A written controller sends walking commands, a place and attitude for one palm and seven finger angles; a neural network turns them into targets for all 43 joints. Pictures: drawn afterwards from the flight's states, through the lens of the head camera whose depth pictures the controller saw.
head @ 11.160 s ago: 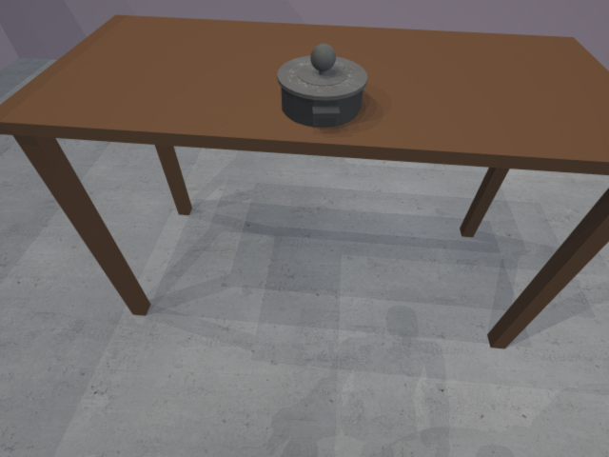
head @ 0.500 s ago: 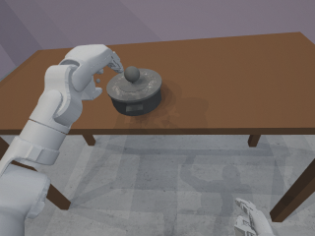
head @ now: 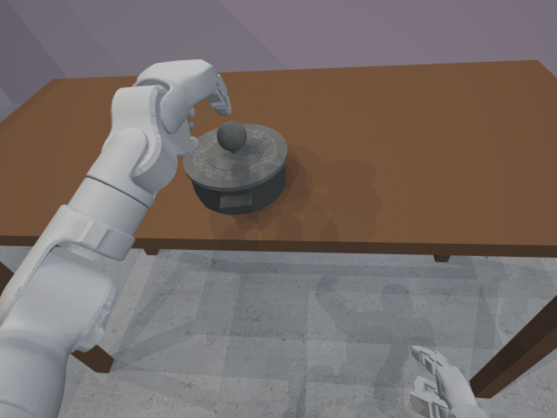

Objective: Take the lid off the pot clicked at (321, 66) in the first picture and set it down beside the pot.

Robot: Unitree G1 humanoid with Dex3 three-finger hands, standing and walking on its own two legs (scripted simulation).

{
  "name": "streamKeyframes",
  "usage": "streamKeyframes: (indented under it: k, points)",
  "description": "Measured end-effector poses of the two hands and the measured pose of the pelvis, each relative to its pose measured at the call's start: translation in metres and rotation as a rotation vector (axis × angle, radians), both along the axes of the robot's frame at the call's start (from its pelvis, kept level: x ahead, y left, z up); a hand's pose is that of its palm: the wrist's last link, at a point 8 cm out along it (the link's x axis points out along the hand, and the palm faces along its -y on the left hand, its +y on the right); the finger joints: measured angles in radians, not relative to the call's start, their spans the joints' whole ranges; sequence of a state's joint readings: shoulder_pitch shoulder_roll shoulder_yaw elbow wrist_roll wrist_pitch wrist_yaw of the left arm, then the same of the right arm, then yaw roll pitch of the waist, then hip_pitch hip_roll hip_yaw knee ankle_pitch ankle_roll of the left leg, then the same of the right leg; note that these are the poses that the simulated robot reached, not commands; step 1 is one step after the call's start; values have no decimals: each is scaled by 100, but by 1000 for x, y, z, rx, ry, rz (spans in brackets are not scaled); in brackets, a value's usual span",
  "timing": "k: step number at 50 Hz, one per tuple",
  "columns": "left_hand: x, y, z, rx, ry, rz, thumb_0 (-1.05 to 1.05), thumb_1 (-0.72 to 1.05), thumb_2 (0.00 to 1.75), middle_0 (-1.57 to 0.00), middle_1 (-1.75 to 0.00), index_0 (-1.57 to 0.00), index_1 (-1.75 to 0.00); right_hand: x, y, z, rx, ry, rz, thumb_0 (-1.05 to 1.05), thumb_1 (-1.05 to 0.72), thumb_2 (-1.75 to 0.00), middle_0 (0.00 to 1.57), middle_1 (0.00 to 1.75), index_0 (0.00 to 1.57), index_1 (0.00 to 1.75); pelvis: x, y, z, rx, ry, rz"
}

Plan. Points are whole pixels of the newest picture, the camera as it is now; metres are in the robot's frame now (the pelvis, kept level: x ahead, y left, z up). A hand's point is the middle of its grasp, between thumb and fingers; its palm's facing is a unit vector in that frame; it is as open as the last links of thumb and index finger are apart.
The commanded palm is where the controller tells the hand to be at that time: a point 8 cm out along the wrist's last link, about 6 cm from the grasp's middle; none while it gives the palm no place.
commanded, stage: move the open hand above the knob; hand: left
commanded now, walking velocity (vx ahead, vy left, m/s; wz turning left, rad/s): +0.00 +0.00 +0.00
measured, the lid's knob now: (231, 136) +0.51 +0.12 +0.16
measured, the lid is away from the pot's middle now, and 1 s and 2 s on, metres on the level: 0.00 0.00 0.00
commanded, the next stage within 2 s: none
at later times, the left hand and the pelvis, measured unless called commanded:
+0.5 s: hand (222, 92) +0.48 +0.11 +0.25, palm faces -0.19 -0.05 -0.98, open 10.2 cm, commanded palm +0.46 +0.12 +0.31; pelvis +0.02 +0.02 +0.00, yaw -1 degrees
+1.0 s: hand (213, 97) +0.48 +0.12 +0.25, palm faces -0.20 -0.02 -0.98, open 10.2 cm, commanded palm +0.46 +0.13 +0.31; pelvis +0.02 +0.03 +0.00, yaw +0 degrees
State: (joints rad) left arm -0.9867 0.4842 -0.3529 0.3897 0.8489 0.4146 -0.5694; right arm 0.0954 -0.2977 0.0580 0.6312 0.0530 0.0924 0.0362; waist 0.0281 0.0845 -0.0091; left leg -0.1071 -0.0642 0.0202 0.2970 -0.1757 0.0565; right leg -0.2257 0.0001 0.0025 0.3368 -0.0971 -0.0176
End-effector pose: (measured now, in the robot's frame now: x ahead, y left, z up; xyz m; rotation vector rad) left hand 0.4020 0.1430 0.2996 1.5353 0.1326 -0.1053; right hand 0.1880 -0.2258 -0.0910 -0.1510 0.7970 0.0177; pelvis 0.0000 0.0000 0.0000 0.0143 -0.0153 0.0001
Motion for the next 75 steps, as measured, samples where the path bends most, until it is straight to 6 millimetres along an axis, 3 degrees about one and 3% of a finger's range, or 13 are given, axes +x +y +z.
streamKeyframes:
  k: [11,21,30,35,51,58,65,69,75]
  points:
    - [30,-15,12,9,8,-9,0,-42,173,-88,-9,-88,-8,-22,4,-13,-15,81,-31,1,-90,-90,20,30,20,30,9,9,1,-4,23,-2]
    - [56,-30,8,17,38,-29,0,-42,173,-88,-9,-88,-8,-49,2,-24,-38,165,-76,1,-90,-90,20,30,20,30,15,17,1,-6,50,-10]
    - [77,-26,14,6,30,2,0,-42,173,-88,-9,-87,-8,-66,0,-29,-42,217,-119,1,-90,-90,20,30,20,30,24,21,0,-8,83,-23]
    - [74,-24,5,-13,58,-15,0,-42,173,-88,-9,-87,-8,-63,1,-29,-42,218,-111,1,-90,-90,20,30,20,30,27,24,0,-11,80,-20]
    - [69,-19,6,4,52,-3,0,-42,173,-88,-9,-88,-8,-25,18,-20,-40,139,-47,1,-90,-90,20,30,20,30,23,26,0,-11,72,4]
    - [74,-18,15,12,27,-4,0,-42,173,-88,-9,-88,-8,-31,17,-21,-46,156,-60,1,-90,-90,20,30,20,30,25,26,0,-11,81,4]
    - [77,-20,3,-20,74,-7,0,-42,173,-88,-9,-87,-8,-42,12,-27,-50,207,-76,1,-90,-90,20,30,20,30,28,27,1,-13,76,-2]
    - [77,-23,6,-11,41,-39,0,-42,173,-88,-9,-88,-8,-44,11,-28,-54,205,-80,1,-90,-90,20,30,20,30,29,27,1,-13,77,-4]
    - [79,-14,11,-27,26,3,0,-42,173,-88,-9,-88,-8,-42,10,-28,-42,204,-83,1,-90,-90,20,30,20,30,31,26,1,-13,79,-9]
